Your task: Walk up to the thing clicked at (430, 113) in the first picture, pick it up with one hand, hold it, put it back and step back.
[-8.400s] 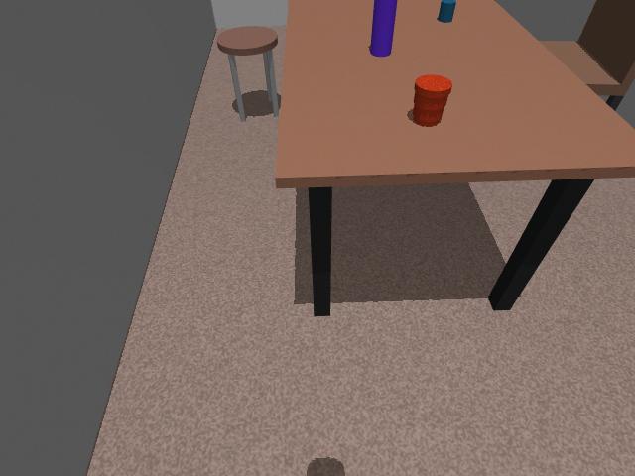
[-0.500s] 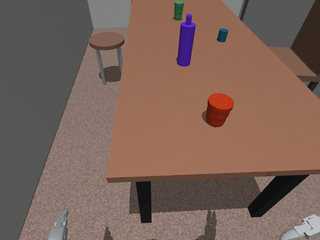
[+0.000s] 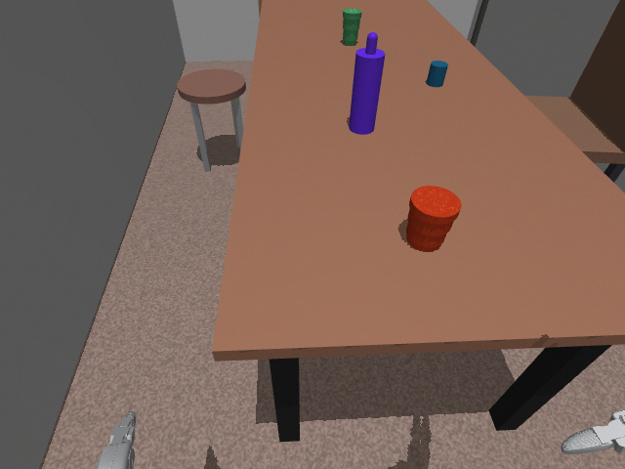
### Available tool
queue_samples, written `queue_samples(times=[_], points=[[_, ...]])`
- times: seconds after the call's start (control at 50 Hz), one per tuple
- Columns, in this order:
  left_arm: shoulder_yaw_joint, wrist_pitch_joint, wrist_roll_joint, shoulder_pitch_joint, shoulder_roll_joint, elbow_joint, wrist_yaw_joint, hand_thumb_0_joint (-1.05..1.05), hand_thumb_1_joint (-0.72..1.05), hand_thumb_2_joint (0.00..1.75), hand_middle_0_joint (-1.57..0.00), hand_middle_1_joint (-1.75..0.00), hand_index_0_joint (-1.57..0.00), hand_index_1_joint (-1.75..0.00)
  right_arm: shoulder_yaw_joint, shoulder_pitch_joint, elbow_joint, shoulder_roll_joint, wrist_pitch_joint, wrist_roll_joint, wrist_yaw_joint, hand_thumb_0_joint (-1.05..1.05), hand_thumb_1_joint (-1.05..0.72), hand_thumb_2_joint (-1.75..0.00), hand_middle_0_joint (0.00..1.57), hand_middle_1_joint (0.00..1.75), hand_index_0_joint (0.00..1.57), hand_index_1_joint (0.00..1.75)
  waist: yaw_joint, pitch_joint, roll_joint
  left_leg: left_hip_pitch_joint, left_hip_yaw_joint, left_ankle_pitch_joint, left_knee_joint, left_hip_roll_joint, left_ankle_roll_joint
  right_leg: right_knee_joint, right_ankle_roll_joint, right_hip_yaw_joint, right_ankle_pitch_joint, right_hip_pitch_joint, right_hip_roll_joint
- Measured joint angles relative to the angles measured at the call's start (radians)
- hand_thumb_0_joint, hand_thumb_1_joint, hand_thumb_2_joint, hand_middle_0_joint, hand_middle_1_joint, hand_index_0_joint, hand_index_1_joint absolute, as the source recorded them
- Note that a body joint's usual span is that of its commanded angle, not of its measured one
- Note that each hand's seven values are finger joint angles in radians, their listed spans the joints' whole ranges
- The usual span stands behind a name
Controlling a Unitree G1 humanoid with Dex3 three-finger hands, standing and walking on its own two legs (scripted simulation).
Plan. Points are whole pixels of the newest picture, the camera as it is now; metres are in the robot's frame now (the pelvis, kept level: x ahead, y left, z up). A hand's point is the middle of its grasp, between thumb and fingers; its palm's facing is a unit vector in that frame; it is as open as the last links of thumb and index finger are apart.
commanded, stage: go down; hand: right
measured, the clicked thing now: (429, 221) +0.54 -0.21 +0.00
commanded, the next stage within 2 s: none
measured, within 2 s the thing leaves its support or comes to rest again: neither
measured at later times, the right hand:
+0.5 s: hand (601, 273) +0.32 -0.34 +0.12, palm faces +0.15 +0.99 -0.07, open 17.6 cm
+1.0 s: hand (612, 244) +0.35 -0.36 +0.14, palm faces +0.13 +0.99 +0.01, open 17.5 cm
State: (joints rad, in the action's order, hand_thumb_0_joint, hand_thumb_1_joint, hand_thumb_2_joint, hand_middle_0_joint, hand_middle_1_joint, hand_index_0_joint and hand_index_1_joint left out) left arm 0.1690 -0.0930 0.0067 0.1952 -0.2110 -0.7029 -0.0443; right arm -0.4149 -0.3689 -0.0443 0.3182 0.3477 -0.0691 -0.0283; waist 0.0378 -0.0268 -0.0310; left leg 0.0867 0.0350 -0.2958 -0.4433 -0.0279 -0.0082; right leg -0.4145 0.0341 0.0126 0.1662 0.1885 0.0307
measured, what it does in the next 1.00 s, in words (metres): stands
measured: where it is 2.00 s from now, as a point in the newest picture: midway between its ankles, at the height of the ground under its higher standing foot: outside the picture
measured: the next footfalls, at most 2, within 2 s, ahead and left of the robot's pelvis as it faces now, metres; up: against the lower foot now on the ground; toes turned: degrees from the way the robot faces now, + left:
none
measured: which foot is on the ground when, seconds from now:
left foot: down 0.00-1.00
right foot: down 0.00-1.00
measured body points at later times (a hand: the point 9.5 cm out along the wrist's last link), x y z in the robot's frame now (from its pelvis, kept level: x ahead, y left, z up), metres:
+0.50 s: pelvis +0.01 -0.01 +0.00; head +0.01 -0.01 +0.45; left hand +0.14 +0.27 -0.09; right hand +0.30 -0.39 +0.13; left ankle -0.03 +0.12 -0.74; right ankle +0.04 -0.14 -0.74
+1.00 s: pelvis +0.00 -0.01 -0.01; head +0.02 -0.03 +0.44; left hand +0.15 +0.26 -0.09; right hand +0.34 -0.42 +0.14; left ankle -0.03 +0.12 -0.74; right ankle +0.04 -0.14 -0.74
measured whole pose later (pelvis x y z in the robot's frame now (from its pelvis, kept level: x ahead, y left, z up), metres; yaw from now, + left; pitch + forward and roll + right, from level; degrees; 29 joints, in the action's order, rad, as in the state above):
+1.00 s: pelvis +0.00 -0.01 -0.01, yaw +0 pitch +4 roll +1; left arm -0.01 -0.19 -0.02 0.19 -0.25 -0.73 -0.19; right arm -0.58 0.46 0.89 0.71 0.11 -0.29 -0.59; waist -0.03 0.04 0.01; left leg 0.28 0.03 -0.31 -0.51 -0.02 -0.02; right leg -0.54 0.02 0.01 0.22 0.41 0.04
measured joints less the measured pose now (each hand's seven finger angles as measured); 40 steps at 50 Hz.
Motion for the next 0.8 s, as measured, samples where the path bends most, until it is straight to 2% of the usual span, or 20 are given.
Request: queue_samples(times=[0.1,0.28,0.36,0.42,0.5,0.56,0.62,0.7,0.8], points=[[-0.035,0.000,-0.014,-0.026,-0.014,-0.023,-0.034,-0.01,-0.52,0.03,-0.06,-0.05,-0.07,-0.05,-0.041,0.138,0.126,0.034,-0.022,-0.053,-0.076,-0.02,0.55,-0.05,0.04,0.06,0.06,0.06,-0.007,0.002,0.003,0.010,0.008,0.000,-0.005,0.002,0.001,-0.008,0.000,0.008,-0.001,0.015,0.001],[-0.120,-0.036,-0.035,-0.028,-0.012,0.000,-0.093,-0.01,-0.52,0.03,-0.06,-0.05,-0.07,-0.04,-0.097,0.446,0.478,0.171,-0.138,-0.167,-0.313,-0.02,0.54,-0.05,0.04,0.06,0.05,0.06,-0.043,0.043,0.027,0.048,0.002,0.001,-0.008,0.001,-0.001,-0.008,-0.001,0.002,-0.001,0.049,0.000],[-0.149,-0.052,-0.042,0.010,-0.018,0.016,-0.102,-0.01,-0.52,0.03,-0.06,-0.04,-0.06,-0.04,-0.123,0.527,0.602,0.230,-0.172,-0.200,-0.397,-0.02,0.54,-0.05,0.04,0.06,0.05,0.06,-0.056,0.058,0.034,0.066,-0.008,-0.003,-0.011,-0.001,-0.004,-0.019,-0.005,-0.007,0.010,0.067,0.000],[-0.151,-0.055,-0.041,0.028,-0.026,0.000,-0.103,-0.01,-0.52,0.04,-0.06,-0.04,-0.06,-0.04,-0.132,0.562,0.664,0.257,-0.193,-0.215,-0.446,-0.02,0.55,-0.05,0.04,0.06,0.05,0.06,-0.057,0.062,0.032,0.081,-0.016,-0.004,-0.015,-0.001,-0.007,-0.031,-0.008,-0.014,0.019,0.083,0.001],[-0.135,-0.051,-0.041,0.026,-0.049,-0.033,-0.109,-0.01,-0.53,0.04,-0.06,-0.05,-0.06,-0.04,-0.141,0.588,0.696,0.263,-0.203,-0.225,-0.483,-0.02,0.57,-0.04,0.04,0.06,0.05,0.06,-0.049,0.053,0.023,0.101,-0.022,-0.006,-0.022,-0.003,-0.013,-0.051,-0.014,-0.021,0.030,0.106,0.000],[-0.143,-0.049,-0.041,0.017,-0.061,-0.030,-0.118,-0.01,-0.53,0.05,-0.06,-0.05,-0.06,-0.05,-0.139,0.603,0.701,0.259,-0.195,-0.228,-0.493,-0.02,0.58,-0.04,0.04,0.06,0.05,0.06,-0.042,0.049,0.024,0.112,-0.022,-0.008,-0.027,-0.004,-0.016,-0.063,-0.018,-0.021,0.035,0.121,-0.002],[-0.160,-0.053,-0.038,0.005,-0.055,-0.019,-0.124,-0.01,-0.53,0.05,-0.06,-0.05,-0.06,-0.05,-0.132,0.612,0.697,0.253,-0.190,-0.227,-0.502,-0.02,0.58,-0.04,0.04,0.06,0.05,0.06,-0.036,0.054,0.033,0.115,-0.020,-0.011,-0.030,-0.004,-0.017,-0.072,-0.018,-0.018,0.040,0.128,-0.002],[-0.160,-0.065,-0.036,-0.007,-0.037,-0.013,-0.131,-0.01,-0.53,0.06,-0.06,-0.05,-0.06,-0.05,-0.136,0.625,0.713,0.252,-0.208,-0.233,-0.513,-0.02,0.57,-0.04,0.04,0.05,0.05,0.06,-0.036,0.076,0.046,0.112,-0.012,-0.015,-0.029,-0.006,-0.017,-0.077,-0.018,-0.011,0.045,0.131,-0.004],[-0.158,-0.079,-0.038,-0.001,-0.033,-0.013,-0.141,-0.01,-0.53,0.06,-0.06,-0.05,-0.06,-0.05,-0.148,0.662,0.754,0.287,-0.237,-0.229,-0.526,-0.02,0.55,-0.04,0.04,0.05,0.05,0.05,-0.040,0.086,0.052,0.111,-0.004,-0.019,-0.033,-0.004,-0.016,-0.091,-0.018,-0.003,0.052,0.138,-0.004]])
